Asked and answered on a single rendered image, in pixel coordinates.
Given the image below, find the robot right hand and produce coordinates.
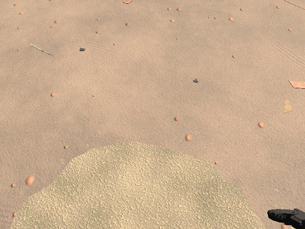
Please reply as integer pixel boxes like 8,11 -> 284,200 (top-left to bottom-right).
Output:
267,208 -> 305,229

